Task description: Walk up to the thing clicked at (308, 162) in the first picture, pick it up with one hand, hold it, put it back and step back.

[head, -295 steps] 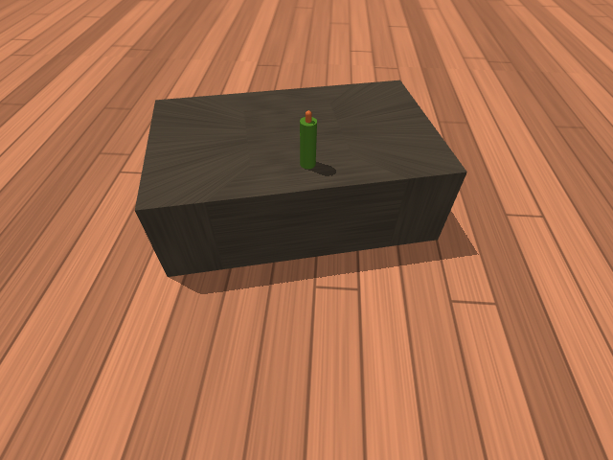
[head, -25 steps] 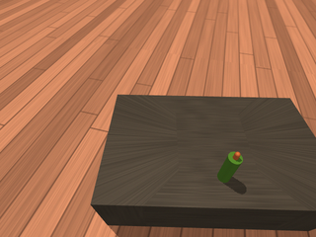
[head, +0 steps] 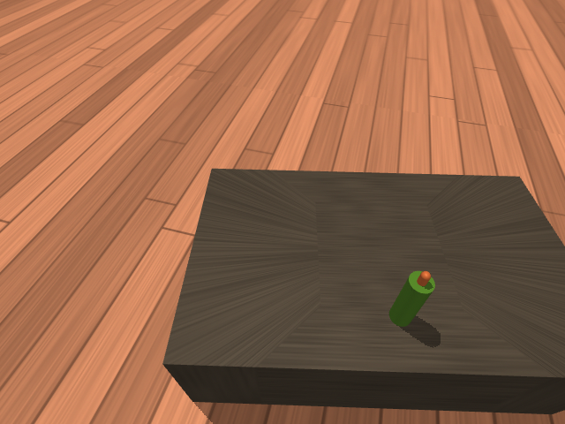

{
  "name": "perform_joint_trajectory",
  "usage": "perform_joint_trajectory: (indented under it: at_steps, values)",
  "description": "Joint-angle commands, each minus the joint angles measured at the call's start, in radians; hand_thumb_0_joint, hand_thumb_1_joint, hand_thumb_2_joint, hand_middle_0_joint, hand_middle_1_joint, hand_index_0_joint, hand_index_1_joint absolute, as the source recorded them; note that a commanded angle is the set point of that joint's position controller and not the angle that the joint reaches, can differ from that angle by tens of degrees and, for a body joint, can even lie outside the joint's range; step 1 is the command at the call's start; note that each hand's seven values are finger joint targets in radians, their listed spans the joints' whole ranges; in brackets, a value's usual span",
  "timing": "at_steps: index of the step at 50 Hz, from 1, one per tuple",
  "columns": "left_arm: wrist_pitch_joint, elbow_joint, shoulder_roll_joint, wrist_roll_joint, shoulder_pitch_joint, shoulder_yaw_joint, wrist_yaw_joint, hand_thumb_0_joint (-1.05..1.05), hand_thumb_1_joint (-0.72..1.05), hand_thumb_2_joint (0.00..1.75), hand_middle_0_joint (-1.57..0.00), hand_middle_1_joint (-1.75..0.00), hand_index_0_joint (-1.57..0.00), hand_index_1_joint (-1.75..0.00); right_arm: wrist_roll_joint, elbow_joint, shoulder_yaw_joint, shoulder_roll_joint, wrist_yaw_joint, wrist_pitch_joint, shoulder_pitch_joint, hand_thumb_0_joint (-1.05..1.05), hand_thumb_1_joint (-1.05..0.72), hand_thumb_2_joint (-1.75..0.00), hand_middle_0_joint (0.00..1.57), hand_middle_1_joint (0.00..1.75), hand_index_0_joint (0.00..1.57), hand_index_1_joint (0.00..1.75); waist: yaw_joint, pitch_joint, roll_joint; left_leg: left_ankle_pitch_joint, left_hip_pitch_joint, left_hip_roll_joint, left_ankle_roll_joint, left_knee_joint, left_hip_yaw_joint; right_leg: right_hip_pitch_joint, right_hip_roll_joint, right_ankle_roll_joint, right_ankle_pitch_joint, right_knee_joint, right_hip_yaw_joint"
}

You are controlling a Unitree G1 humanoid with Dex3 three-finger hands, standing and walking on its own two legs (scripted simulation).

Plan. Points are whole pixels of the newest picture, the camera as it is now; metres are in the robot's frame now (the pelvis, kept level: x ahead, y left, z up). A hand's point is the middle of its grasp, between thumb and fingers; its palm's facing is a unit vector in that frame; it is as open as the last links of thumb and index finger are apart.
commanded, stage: stand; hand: right
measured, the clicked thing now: (412, 296) +0.45 -0.31 -0.28
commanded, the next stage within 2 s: go down in 0.66 s
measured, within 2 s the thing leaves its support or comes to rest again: neither
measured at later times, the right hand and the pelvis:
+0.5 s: hand out of the picture +0.07 -0.25 -0.16, palm faces -0.03 +0.94 -0.34, open 7.4 cm; pelvis +0.00 +0.00 +0.00, yaw +0 degrees
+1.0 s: hand out of the picture +0.14 -0.26 -0.15, palm faces +0.04 +0.94 -0.33, open 10.7 cm; pelvis -0.02 +0.00 -0.01, yaw -1 degrees
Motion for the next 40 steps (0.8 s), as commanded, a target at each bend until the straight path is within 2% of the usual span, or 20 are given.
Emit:
perform_joint_trajectory:
  at_steps: [1,10,14,22,37,38,39,40]
  values:
    - [-0.026,-0.061,0.209,-0.003,-0.028,0.037,0.012,0.0,0.9,0.9,-0.2,-0.3,-0.2,-0.3,0.006,-0.065,-0.037,-0.217,-0.018,-0.025,-0.044,0.0,-0.9,-0.9,0.2,0.3,0.2,0.3,0.001,-0.081,0.004,0.186,0.032,0.131,0.022,-0.034,-0.099,0.002,-0.102,-0.045,0.147,-0.05,0.078]
    - [-0.024,-0.06,0.214,-0.004,-0.027,0.039,0.012,0.0,0.9,0.9,-0.2,-0.3,-0.2,-0.3,0.004,-0.067,-0.035,-0.214,-0.017,-0.026,-0.035,0.0,-0.9,-0.9,0.2,0.3,0.2,0.3,-0.002,-0.059,-0.006,0.172,0.016,0.128,0.017,-0.047,-0.105,-0.011,-0.096,-0.043,0.112,-0.046,0.075]
    - [-0.021,-0.061,0.21,-0.001,-0.022,0.038,0.01,0.0,0.9,0.9,-0.2,-0.3,-0.2,-0.3,0.005,-0.066,-0.036,-0.218,-0.018,-0.026,-0.038,0.0,-0.9,-0.9,0.2,0.3,0.2,0.3,0.0,-0.05,0.005,0.111,0.009,0.128,0.017,-0.054,-0.108,-0.023,-0.096,-0.046,0.082,-0.046,0.077]
    - [-0.028,-0.068,0.213,-0.003,-0.022,0.035,0.013,0.0,0.9,0.9,-0.2,-0.3,-0.2,-0.3,0.005,-0.068,-0.037,-0.215,-0.016,-0.025,-0.034,0.0,-0.9,-0.9,0.2,0.3,0.2,0.3,-0.002,-0.068,-0.005,0.172,0.027,0.128,0.022,-0.037,-0.102,-0.017,-0.099,-0.043,0.134,-0.049,0.08]
    - [-0.025,-0.068,0.21,-0.002,-0.009,0.034,0.012,0.0,0.9,0.9,-0.2,-0.3,-0.2,-0.3,0.005,-0.068,-0.037,-0.223,-0.017,-0.027,-0.037,0.0,-0.9,-0.9,0.2,0.3,0.2,0.3,0.003,-0.062,0.007,0.159,0.025,0.131,0.021,-0.042,-0.103,-0.018,-0.096,-0.044,0.11,-0.048,0.077]
    - [-0.024,-0.07,0.217,0.002,-0.015,0.037,0.012,0.0,0.82,0.88,-0.19,-0.27,-0.18,-0.28,0.004,-0.07,-0.038,-0.22,-0.018,-0.027,-0.029,0.0,-0.82,-0.82,0.12,0.22,0.12,0.22,0.0,-0.067,0.001,0.153,0.021,0.13,0.023,-0.04,-0.099,-0.014,-0.099,-0.045,0.116,-0.047,0.08]
    - [-0.08,-0.355,0.071,-0.052,-0.023,0.025,0.032,0.0,0.9,0.96,-0.22,-0.32,-0.22,-0.32,0.04,-0.421,-0.074,-0.08,-0.027,-0.12,-0.38,0.0,-0.74,-0.74,0.04,0.14,0.04,0.14,0.098,0.014,-0.055,0.086,-0.145,0.004,-0.012,0.013,-0.005,-0.15,0.052,-0.055,0.038,0.042,-0.021]
    - [-0.08,-0.308,0.088,-0.062,0.012,0.027,0.041,0.0,0.98,0.96,-0.2,-0.3,-0.2,-0.3,0.018,-0.343,-0.092,-0.138,-0.028,-0.111,-0.428,0.0,-0.66,-0.66,0.02,0.07,0.03,0.07,0.048,-0.024,0.002,0.046,-0.098,-0.002,-0.018,0.022,0.005,-0.149,0.054,-0.056,0.014,0.051,-0.012]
